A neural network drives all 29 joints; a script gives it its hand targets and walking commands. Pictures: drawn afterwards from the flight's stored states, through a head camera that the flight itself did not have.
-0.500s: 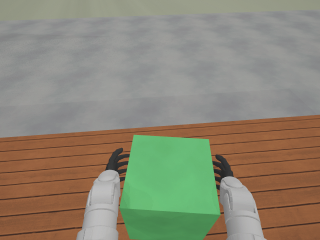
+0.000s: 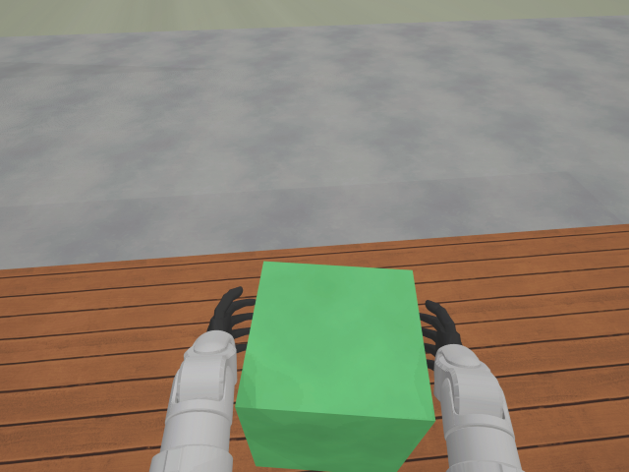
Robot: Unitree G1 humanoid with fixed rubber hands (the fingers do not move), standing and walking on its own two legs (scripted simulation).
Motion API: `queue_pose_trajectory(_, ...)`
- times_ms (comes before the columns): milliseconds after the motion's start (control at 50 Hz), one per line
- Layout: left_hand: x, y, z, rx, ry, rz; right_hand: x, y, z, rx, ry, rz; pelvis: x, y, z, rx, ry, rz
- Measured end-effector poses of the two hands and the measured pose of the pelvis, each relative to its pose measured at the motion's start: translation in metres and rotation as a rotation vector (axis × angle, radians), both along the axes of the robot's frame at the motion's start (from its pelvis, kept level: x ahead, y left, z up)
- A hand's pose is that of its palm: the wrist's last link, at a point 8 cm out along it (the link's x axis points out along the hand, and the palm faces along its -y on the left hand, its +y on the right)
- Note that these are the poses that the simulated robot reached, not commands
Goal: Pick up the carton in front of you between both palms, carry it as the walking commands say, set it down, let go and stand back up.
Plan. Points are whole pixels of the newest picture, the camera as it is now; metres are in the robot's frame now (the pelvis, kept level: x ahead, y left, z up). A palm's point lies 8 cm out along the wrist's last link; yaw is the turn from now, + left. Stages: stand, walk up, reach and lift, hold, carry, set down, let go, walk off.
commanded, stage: reach and lift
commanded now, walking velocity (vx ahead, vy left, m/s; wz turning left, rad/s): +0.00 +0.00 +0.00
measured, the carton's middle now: (330, 372) +0.30 +0.00 -0.04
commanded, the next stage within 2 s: hold in 0.32 s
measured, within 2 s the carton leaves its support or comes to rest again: neither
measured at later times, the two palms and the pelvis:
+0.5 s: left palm (217, 333) +0.30 +0.15 +0.06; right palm (450, 348) +0.29 -0.15 +0.04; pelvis +0.01 +0.00 +0.00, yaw +0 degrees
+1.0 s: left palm (217, 339) +0.29 +0.15 +0.06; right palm (453, 352) +0.28 -0.15 +0.04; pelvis -0.01 +0.00 +0.00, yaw +0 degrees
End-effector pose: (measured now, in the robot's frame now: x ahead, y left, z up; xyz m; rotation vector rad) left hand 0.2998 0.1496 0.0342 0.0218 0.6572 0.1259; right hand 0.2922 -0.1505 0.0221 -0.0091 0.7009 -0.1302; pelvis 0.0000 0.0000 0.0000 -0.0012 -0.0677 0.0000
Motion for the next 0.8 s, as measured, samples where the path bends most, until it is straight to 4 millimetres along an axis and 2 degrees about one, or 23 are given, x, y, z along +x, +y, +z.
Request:
queue_pose_trajectory(320, -0.001, 0.001, 0.006, 0.006, 0.004, -0.003, -0.001, 0.001, 0.006, -0.008, 0.004, 0.006, 0.006, 0.0, 0.002, -0.001, -0.016, 0.0)
queue_pose_trajectory(520, -0.004, 0.001, 0.024, 0.009, -0.029, 0.001, -0.003, 0.001, 0.023, -0.005, -0.03, 0.007, 0.006, 0.0, 0.003, 0.0, -0.038, 0.004)
queue_pose_trajectory(800, -0.01, -0.002, 0.023, 0.002, -0.011, 0.006, -0.009, -0.002, 0.022, 0.007, -0.013, 0.0, -0.004, -0.002, 0.002, 0.0, -0.059, 0.006)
